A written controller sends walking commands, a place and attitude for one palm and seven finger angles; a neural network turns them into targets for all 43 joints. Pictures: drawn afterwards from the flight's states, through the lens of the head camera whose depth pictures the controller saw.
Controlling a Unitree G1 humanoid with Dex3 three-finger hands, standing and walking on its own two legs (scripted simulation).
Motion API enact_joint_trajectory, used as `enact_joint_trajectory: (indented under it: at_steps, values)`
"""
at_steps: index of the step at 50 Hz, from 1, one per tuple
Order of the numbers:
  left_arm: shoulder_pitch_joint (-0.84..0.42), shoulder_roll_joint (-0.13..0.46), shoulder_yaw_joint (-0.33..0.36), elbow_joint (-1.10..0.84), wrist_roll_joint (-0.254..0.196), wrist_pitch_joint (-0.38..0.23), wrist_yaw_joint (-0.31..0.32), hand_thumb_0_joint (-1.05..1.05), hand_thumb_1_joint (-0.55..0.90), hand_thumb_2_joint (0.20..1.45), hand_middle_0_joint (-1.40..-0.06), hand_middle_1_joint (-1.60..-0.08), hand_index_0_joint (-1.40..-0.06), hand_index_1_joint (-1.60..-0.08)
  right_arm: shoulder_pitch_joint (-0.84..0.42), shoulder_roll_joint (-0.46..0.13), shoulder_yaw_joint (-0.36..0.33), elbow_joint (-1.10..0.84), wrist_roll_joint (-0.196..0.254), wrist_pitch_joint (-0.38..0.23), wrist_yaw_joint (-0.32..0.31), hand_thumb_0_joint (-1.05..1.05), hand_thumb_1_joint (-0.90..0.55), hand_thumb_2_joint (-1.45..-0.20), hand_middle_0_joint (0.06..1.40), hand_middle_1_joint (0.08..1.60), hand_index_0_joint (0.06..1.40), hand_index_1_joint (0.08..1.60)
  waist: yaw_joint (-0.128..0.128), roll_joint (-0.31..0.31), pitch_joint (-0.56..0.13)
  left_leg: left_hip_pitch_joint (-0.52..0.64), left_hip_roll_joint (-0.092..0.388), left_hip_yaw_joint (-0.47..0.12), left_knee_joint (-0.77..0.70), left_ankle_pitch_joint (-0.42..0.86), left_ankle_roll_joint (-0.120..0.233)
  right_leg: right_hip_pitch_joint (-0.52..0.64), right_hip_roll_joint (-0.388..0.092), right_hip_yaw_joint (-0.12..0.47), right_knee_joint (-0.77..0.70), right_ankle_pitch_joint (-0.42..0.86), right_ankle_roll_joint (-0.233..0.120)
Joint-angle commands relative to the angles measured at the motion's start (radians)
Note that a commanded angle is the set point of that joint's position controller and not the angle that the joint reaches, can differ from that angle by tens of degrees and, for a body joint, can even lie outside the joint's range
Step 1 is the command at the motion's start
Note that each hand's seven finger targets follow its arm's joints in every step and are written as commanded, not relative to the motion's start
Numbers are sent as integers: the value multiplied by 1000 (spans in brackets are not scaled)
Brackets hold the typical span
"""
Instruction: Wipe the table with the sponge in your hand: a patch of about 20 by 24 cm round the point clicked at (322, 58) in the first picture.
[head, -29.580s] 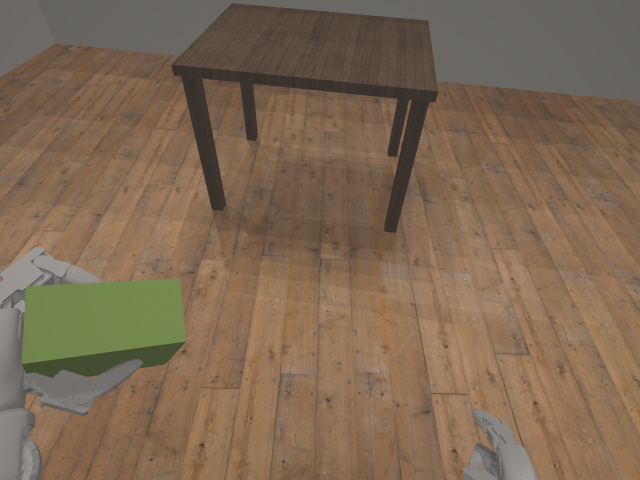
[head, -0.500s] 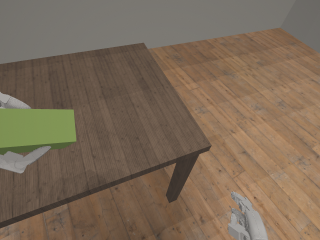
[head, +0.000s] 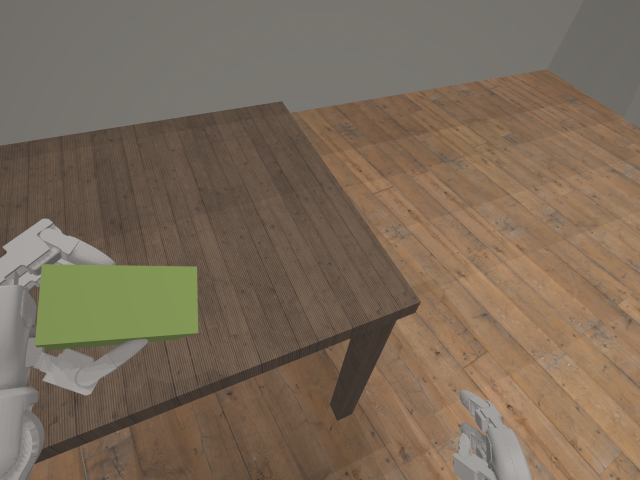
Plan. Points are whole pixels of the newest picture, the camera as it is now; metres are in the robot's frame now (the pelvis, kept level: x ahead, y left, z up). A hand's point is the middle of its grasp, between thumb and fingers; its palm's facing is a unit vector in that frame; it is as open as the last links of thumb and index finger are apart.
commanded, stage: look again from close up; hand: left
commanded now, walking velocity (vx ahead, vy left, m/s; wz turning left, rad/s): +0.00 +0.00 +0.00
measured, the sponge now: (141, 308) +0.24 +0.21 +0.14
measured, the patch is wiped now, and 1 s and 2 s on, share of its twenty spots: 0.00 0.00 0.00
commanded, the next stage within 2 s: turn the palm down, sponge in hand in 0.32 s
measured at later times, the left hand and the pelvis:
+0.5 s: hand (65, 277) +0.24 +0.26 +0.18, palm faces +0.42 -0.76 -0.50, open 9.9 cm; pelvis -0.01 -0.01 +0.00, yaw +2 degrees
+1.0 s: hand (93, 325) +0.22 +0.24 +0.13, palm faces +0.41 -0.58 -0.71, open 9.9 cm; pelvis -0.02 -0.06 -0.02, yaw +3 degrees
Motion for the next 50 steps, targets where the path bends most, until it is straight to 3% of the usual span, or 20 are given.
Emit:
enact_joint_trajectory:
  at_steps: [1,8,20,21,22,23,24,25,27,29,31,34,35,36,37,40,42,45,48,50]
  values:
    - [-56,220,174,-167,-22,-39,17,0,100,1300,-1200,-1600,-1200,-1600,-88,-136,-58,-160,11,-28,-19,0,-900,-900,200,300,200,300,-9,82,-140,39,104,-80,-112,127,-53,52,-22,12,-40,143,-45]
    - [-65,183,122,-249,-29,-31,11,0,100,1300,-1200,-1600,-1200,-1600,-95,-134,-53,-182,9,-21,-26,0,-900,-900,200,300,200,300,-12,124,-162,60,103,-74,-112,114,-43,74,-25,17,-44,161,-47]
    - [-51,163,107,-187,-26,0,16,0,100,1300,-1200,-1600,-1200,-1600,-89,-139,-59,-178,13,1,-31,0,-900,-900,200,300,200,300,-16,81,-122,55,102,-69,-116,87,-45,48,-30,25,-76,137,-46]
    - [-907,959,343,-519,-2,-129,30,0,100,1300,-1200,-1600,-1200,-1600,104,-214,143,-326,75,32,-107,0,-900,-900,200,300,200,300,-72,347,-20,-225,91,-100,-189,-151,12,246,84,-9,64,-37,15]
    - [-672,455,335,4,139,41,-7,0,100,1300,-1200,-1600,-1200,-1600,-60,-121,-47,-105,-60,-8,-80,0,-900,-900,200,300,200,300,5,240,-175,123,69,-30,-54,141,-75,-28,69,-79,139,44,-74]
    - [-467,288,103,52,73,68,-26,0,100,1300,-1200,-1600,-1200,-1600,-52,-169,-49,-119,-59,-23,-16,0,-900,-900,200,300,200,300,-45,156,-122,122,56,-44,-52,300,-101,-99,73,-125,92,63,-77]
    - [-363,313,178,31,78,96,-19,0,100,1300,-1200,-1600,-1200,-1600,-6,-220,-78,-99,-39,7,-2,0,-900,-900,200,300,200,300,-26,172,-255,225,87,-50,-32,333,-106,-123,86,-106,114,84,-64]
    - [-325,155,69,10,3,134,-53,0,100,1300,-1200,-1600,-1200,-1600,-84,-192,-68,-135,-27,3,-4,0,-900,-900,200,300,200,300,17,185,-284,228,60,-42,-21,279,-100,-116,65,-101,108,80,-66]
    - [-188,143,60,-10,-65,216,-93,0,100,1300,-1200,-1600,-1200,-1600,-125,-201,-57,-136,-1,5,6,0,-900,-900,200,300,200,300,42,163,-267,181,52,-19,-29,174,-87,-76,55,-119,90,100,-70]
    - [-122,206,53,-29,-9,264,-98,0,100,1300,-1200,-1600,-1200,-1600,-157,-207,-49,-148,10,23,9,0,-900,-900,200,300,200,300,42,107,-176,82,48,-17,-54,79,-68,-73,51,-122,96,72,-68]
    - [-114,293,75,-66,102,275,-62,0,100,1300,-1200,-1600,-1200,-1600,-194,-199,-29,-174,16,56,12,0,-900,-900,200,300,200,300,30,113,-78,3,46,-9,-72,-37,-53,-107,63,-109,96,-7,-70]
    - [-201,379,166,-137,161,180,15,0,100,1300,-1200,-1600,-1200,-1600,-192,-185,-40,-180,-18,64,-6,0,-900,-900,200,300,200,300,-3,27,-99,-31,41,-26,-45,-146,-38,-153,60,-97,109,-118,-55]
    - [-232,387,182,-183,157,136,37,0,100,1300,-1200,-1600,-1200,-1600,-195,-172,-43,-180,-27,62,-12,0,-900,-900,200,300,200,300,0,37,-137,-16,38,-23,-25,-150,-37,-161,61,-91,115,-139,-52]
    - [-287,486,263,-248,157,100,65,0,100,1300,-1200,-1600,-1200,-1600,-184,-175,-45,-174,-25,62,-20,0,-900,-900,200,300,200,300,9,74,-184,4,39,-17,-18,-168,-37,-164,68,-78,114,-159,-54]
    - [-311,429,221,-269,155,63,82,0,100,1300,-1200,-1600,-1200,-1600,-183,-148,-44,-180,-38,54,-23,0,-900,-900,200,300,200,300,14,109,-241,16,26,-15,3,-152,-38,-149,60,-75,117,-163,-56]
    - [-324,419,212,-119,172,36,116,0,100,1300,-1200,-1600,-1200,-1600,-145,-157,-54,-117,-36,49,-28,0,-900,-900,200,300,200,300,-15,168,-186,-8,19,-7,52,-187,-39,-201,53,-56,106,-180,-50]
    - [-340,384,143,-32,186,90,100,0,100,1300,-1200,-1600,-1200,-1600,-146,-165,-51,-115,-27,54,-32,0,-900,-900,200,300,200,300,-29,207,-145,-29,7,6,62,-214,-35,-220,35,-46,87,-198,-47]
    - [-320,389,66,106,199,237,40,0,100,1300,-1200,-1600,-1200,-1600,-159,-190,-43,-129,-1,68,-54,0,-900,-900,200,300,200,300,-12,191,-85,-69,-4,29,62,-210,-31,-203,9,-5,31,-264,-43]
    - [-307,393,-1,100,224,352,-35,0,100,1300,-1200,-1600,-1200,-1600,-185,-198,-34,-175,25,80,-71,0,-900,-900,200,300,200,300,2,91,-72,-57,-2,37,62,-162,-24,-183,-2,28,-9,-308,-35]
    - [-294,428,14,30,253,343,-60,0,100,1300,-1200,-1600,-1200,-1600,-193,-194,-40,-193,16,81,-79,0,-900,-900,200,300,200,300,12,23,-94,-55,5,30,86,-109,-20,-171,-11,58,-12,-304,-29]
